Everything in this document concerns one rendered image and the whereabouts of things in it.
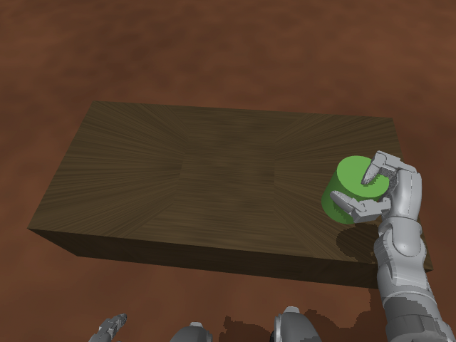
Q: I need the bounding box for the left robot hand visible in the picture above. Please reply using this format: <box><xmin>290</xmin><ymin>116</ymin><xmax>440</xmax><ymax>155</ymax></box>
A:
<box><xmin>89</xmin><ymin>313</ymin><xmax>127</xmax><ymax>342</ymax></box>

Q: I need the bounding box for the can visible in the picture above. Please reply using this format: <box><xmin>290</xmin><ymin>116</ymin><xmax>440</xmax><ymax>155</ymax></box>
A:
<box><xmin>321</xmin><ymin>155</ymin><xmax>389</xmax><ymax>224</ymax></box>

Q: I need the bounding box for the right robot arm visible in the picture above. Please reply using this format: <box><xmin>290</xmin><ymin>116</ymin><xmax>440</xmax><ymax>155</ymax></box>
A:
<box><xmin>373</xmin><ymin>217</ymin><xmax>456</xmax><ymax>342</ymax></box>

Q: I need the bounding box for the right robot hand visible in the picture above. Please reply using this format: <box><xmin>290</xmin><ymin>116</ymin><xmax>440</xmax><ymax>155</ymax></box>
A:
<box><xmin>330</xmin><ymin>150</ymin><xmax>422</xmax><ymax>223</ymax></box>

